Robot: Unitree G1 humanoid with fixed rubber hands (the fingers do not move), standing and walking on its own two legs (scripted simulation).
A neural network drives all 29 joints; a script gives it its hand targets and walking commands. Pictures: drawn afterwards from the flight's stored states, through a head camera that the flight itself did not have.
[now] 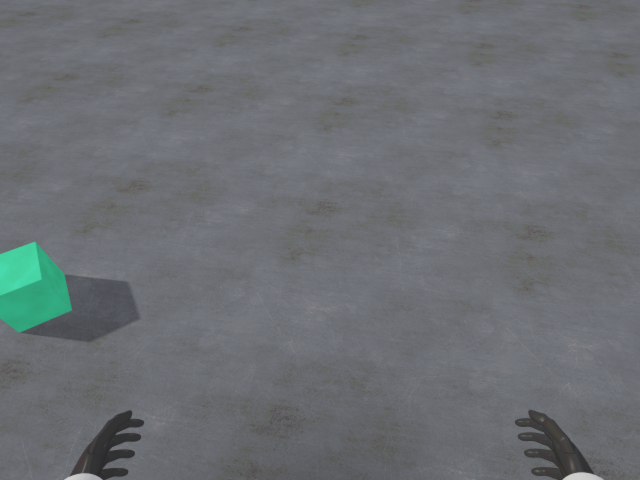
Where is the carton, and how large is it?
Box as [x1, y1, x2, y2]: [0, 242, 71, 332]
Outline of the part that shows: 35,242 0,254 0,318 19,332 71,310 63,273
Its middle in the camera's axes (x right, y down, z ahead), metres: -1.01 +0.16 +1.33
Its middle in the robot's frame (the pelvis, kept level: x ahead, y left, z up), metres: +0.79 +1.03 -0.66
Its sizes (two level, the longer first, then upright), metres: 0.184 0.172 0.199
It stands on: the floor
